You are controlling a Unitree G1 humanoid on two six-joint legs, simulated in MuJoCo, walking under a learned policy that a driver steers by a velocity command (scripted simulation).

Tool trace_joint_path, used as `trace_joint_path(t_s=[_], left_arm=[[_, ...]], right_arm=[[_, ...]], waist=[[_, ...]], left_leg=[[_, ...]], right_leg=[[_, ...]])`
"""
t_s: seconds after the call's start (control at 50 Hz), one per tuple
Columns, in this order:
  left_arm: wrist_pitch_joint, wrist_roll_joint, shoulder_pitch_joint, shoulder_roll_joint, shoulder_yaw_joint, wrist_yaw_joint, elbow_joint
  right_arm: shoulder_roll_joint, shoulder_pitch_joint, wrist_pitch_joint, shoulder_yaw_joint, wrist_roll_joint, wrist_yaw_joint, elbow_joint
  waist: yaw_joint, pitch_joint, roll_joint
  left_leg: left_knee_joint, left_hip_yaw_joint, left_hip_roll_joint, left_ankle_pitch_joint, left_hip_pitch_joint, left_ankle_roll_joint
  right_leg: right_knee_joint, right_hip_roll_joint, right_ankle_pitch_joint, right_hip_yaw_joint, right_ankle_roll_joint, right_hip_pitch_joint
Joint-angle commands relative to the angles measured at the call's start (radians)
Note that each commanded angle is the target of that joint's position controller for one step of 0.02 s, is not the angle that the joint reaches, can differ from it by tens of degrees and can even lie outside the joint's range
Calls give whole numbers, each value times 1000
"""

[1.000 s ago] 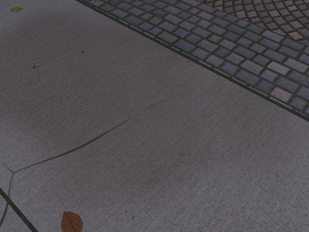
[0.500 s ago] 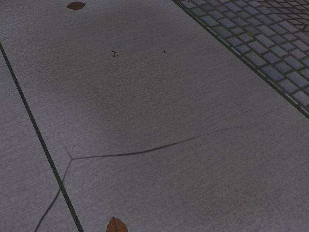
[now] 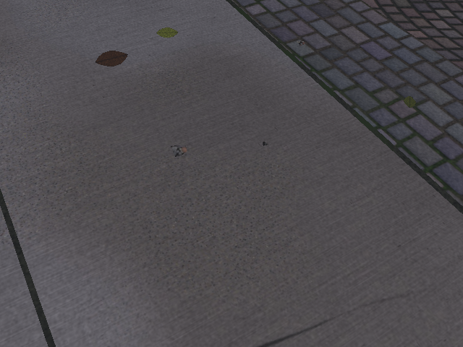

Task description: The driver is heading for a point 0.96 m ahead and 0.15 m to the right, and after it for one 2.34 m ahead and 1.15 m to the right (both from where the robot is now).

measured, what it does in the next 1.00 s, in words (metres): walks ahead, turning right: left foot, then right foot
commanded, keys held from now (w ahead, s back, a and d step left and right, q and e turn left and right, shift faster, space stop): w+e+shift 0.56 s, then w+q+shift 0.44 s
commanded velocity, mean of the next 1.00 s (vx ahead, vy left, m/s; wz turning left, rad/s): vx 1.00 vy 0.00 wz -0.45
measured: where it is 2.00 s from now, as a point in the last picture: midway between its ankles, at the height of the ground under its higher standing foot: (368, 85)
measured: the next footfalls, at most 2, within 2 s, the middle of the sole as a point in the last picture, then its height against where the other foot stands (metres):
left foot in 0.30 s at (179, 339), level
right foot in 0.78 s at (337, 274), level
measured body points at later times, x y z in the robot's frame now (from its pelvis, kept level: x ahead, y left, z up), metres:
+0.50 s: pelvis +0.41 +0.04 +0.02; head +0.42 +0.03 +0.47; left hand +0.69 +0.20 -0.05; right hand +0.33 -0.25 -0.08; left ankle +0.45 +0.17 -0.71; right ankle +0.38 -0.07 -0.60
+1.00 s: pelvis +0.76 -0.21 +0.02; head +0.76 -0.21 +0.47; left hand +0.91 +0.02 -0.10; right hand +0.74 -0.52 -0.08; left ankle +0.87 -0.09 -0.60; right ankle +0.68 -0.28 -0.71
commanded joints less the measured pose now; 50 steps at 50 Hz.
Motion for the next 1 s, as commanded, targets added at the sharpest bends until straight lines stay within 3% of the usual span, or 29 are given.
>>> trace_joint_path(t_s=[0.02,0.06,0.12,0.16,0.22,0.26,0.28,0.3,0.32,0.34,0.36,0.38,0.4,0.42,0.46,0.54,0.6,0.68,0.72,0.74,0.76,0.78,0.8,0.82,0.84,0.88,0.92,0.96,1.0], left_arm=[[-25,0,-43,48,-4,7,-98],[-19,-21,-46,47,-9,18,-100],[-19,-38,10,69,-3,43,-104],[-10,-49,76,81,3,43,-89],[3,-64,117,63,3,47,-78],[16,-54,102,64,9,51,-84],[20,-41,71,57,6,46,-100],[23,-6,34,-3,-16,37,-142],[11,-47,217,-102,-54,28,-181],[17,-93,182,-15,-53,43,-176],[28,-69,51,53,-37,49,-183],[34,-37,-32,63,-32,48,-200],[34,-15,-99,47,-29,41,-227],[40,-26,-97,26,-28,31,-246],[62,-51,-89,-3,-32,22,-265],[73,-31,-127,13,-35,12,-293],[57,-21,-249,8,-44,3,-314],[16,-29,-405,10,-51,-33,-376],[7,-25,-384,53,-30,-32,-385],[10,-27,-271,107,-4,-23,-371],[15,-31,-37,159,26,-5,-314],[28,-19,190,229,52,21,-254],[11,19,186,318,54,20,-241],[2,21,245,199,36,19,-223],[-5,12,185,147,18,17,-195],[-17,15,58,67,0,9,-161],[-31,23,-11,-10,-9,2,-134],[-34,6,-74,-9,-5,2,-112],[-37,17,-84,13,1,14,-98]], right_arm=[[-104,28,-18,-20,-26,2,-122],[-107,0,-3,-19,-28,-16,-155],[-71,-212,-7,-3,-55,-31,-249],[-51,-280,-4,-5,-28,-33,-284],[-120,-310,0,-43,27,-38,-311],[-174,-241,-14,-76,42,-36,-301],[-207,-90,-21,-97,42,-34,-276],[-255,168,-16,-111,31,-42,-243],[-334,258,-10,-122,-7,-27,-206],[-251,220,-1,-115,-6,-19,-207],[-167,180,12,-101,2,-27,-210],[-159,166,26,-95,-3,-29,-188],[-155,146,32,-92,-14,-24,-168],[-141,114,32,-85,-23,-20,-147],[-97,77,29,-76,-5,-4,-111],[-141,24,26,-83,-9,-6,-65],[-159,128,17,-77,-14,-6,-16],[-249,235,42,-77,22,-2,51],[-293,246,55,-75,20,-8,69],[-310,254,62,-73,11,-12,86],[-319,218,69,-69,8,-17,93],[-266,208,59,-49,-6,-19,63],[-54,393,35,1,16,-3,28],[-185,257,13,-29,66,-7,26],[-190,128,16,-44,94,-15,-25],[-140,79,39,-43,47,-24,-32],[-82,185,89,-45,54,-9,-7],[-63,163,128,-48,60,-5,-13],[-60,105,140,-47,43,-4,-43]], waist=[[-114,-17,158],[-134,38,109],[-48,65,39],[12,14,-20],[33,-14,-89],[-22,-65,-108],[-109,-165,-105],[-216,-363,-53],[-122,-545,406],[-142,-442,417],[-178,-258,255],[-174,-157,72],[-157,-74,6],[-111,-36,40],[-71,-8,85],[-26,51,62],[-82,99,-17],[-87,144,-4],[-33,72,87],[45,-15,155],[186,-133,183],[267,-291,142],[85,-522,-201],[171,-531,-149],[147,-278,-123],[43,-91,-13],[-46,-74,-76],[-83,10,-67],[-88,66,-61]], left_leg=[[-93,-61,97,22,-329,7],[-250,-9,127,33,-277,-35],[-638,77,86,318,-70,-81],[-812,94,19,445,76,-106],[-999,22,-5,389,68,-126],[-1055,16,-7,286,123,-91],[-1040,7,37,256,282,-48],[-952,-134,209,82,618,28],[-1094,-726,492,-274,972,226],[-1174,-885,508,-610,903,217],[-1180,-692,438,-504,771,155],[-1179,-501,390,-275,631,118],[-1201,-371,338,-103,499,98],[-1223,-282,314,-34,401,90],[-1262,-152,288,45,306,75],[-1311,90,259,266,213,64],[-1359,183,232,321,202,57],[-1390,169,300,548,371,97],[-1265,174,323,1055,446,104],[-1120,165,331,1242,457,96],[-876,187,299,1283,342,73],[-525,156,231,892,28,39],[-143,29,53,-150,-275,14],[-38,-75,61,-133,-334,31],[-16,-35,91,-62,-450,21],[-86,-2,177,65,-395,11],[-105,-14,229,121,-283,10],[-134,-7,249,100,-311,3],[-186,5,243,202,-370,-11]], right_leg=[[-400,-294,-307,668,-181,156],[-401,-244,-208,557,-173,-31],[-381,-151,-18,412,-124,-217],[-338,-136,-37,417,-74,-207],[-227,-172,-112,527,-41,32],[-60,-199,81,552,-9,172],[129,-181,218,508,23,179],[452,-157,141,419,51,20],[773,-64,-443,306,98,-337],[918,-199,-355,249,94,-524],[956,-230,-265,207,97,-589],[934,-264,-202,172,100,-562],[887,-293,-164,162,98,-525],[863,-326,-146,168,99,-482],[844,-369,-149,159,100,-462],[741,-383,38,146,135,-479],[503,-332,197,105,114,-413],[178,-276,137,0,62,-340],[130,-202,34,-56,43,-174],[112,-177,-9,-44,21,-8],[51,-167,47,-41,-2,308],[135,-333,-7,161,-13,735],[-25,-629,-435,718,-120,1004],[-224,-623,-582,865,-86,902],[-254,-598,-499,702,-50,746],[-289,-535,-235,432,-5,430],[-334,-504,-125,261,12,277],[-389,-495,-27,103,43,185],[-407,-462,82,-23,57,156]])
Keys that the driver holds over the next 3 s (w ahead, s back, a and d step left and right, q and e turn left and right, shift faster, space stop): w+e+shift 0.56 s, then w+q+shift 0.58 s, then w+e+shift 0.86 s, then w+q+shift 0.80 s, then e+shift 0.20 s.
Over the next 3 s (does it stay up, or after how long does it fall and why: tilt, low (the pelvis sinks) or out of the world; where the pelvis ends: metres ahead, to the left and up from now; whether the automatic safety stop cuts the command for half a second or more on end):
stays up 2.28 -1.13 0.00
